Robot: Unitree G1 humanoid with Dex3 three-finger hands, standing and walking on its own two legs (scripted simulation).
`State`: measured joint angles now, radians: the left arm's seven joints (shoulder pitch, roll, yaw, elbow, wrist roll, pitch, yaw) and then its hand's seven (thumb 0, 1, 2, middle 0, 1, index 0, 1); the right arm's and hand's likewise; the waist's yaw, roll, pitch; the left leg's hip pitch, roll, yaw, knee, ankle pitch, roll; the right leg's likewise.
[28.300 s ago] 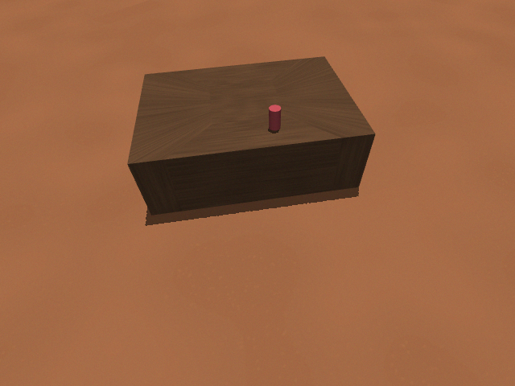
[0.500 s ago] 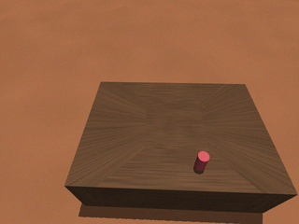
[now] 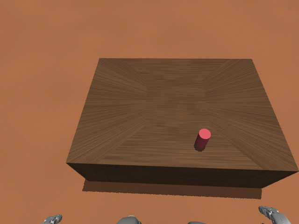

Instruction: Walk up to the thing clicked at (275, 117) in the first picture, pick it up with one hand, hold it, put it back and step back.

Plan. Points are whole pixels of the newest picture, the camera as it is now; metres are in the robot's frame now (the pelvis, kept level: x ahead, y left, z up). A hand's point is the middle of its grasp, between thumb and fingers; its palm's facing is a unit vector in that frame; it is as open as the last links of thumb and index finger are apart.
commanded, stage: step back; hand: right
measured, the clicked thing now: (202, 138) +0.50 -0.22 -0.35
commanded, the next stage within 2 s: none
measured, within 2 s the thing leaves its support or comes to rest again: neither
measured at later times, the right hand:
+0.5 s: hand out of the picture +0.00 -0.22 -0.14, palm faces -0.03 +0.91 -0.42, open 7.4 cm
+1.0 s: hand out of the picture -0.10 -0.20 -0.15, palm faces -0.07 +0.91 -0.41, open 7.3 cm
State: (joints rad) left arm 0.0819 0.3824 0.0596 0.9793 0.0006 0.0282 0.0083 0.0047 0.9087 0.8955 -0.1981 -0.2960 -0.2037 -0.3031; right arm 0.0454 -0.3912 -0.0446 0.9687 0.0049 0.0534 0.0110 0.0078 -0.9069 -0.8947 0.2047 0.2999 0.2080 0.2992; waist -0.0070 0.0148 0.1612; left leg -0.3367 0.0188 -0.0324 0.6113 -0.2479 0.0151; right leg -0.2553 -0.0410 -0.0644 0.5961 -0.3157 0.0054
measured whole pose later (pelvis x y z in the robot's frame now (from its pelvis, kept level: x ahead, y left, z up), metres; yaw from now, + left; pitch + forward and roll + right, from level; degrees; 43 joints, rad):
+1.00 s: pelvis -0.19 +0.07 -0.01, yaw +0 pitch -2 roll +0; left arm 0.09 0.40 0.07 0.78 0.02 0.06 0.02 0.01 0.91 0.90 -0.20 -0.30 -0.21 -0.30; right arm 0.16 -0.38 -0.04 0.86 -0.03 0.03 0.00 0.01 -0.91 -0.89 0.20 0.30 0.21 0.30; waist 0.00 -0.04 0.19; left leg -0.30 -0.04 -0.03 0.69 -0.35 0.02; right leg -0.46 0.02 0.11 0.88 -0.46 -0.01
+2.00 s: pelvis -0.51 +0.01 -0.02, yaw -4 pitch -2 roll -2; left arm 0.17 0.37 0.07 0.87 0.03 0.05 0.00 0.01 0.91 0.90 -0.20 -0.30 -0.20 -0.30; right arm 0.09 -0.42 -0.05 0.81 -0.02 0.05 -0.02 0.01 -0.90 -0.89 0.21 0.30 0.21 0.30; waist 0.01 0.05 0.17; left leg -0.49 0.07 -0.07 0.73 -0.27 -0.01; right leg -0.23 0.04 0.01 0.68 -0.43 -0.01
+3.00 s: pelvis -0.61 +0.03 +0.01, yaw +1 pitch -2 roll +0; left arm 0.14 0.38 0.03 1.07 0.01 -0.03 0.00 0.01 0.91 0.90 -0.20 -0.30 -0.20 -0.30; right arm 0.15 -0.33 -0.03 1.06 -0.02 0.00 0.01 0.01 -0.91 -0.89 0.20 0.30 0.21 0.30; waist 0.01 0.00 0.06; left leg -0.19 -0.01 -0.01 0.53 -0.30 0.01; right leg -0.20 -0.02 -0.01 0.51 -0.27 0.01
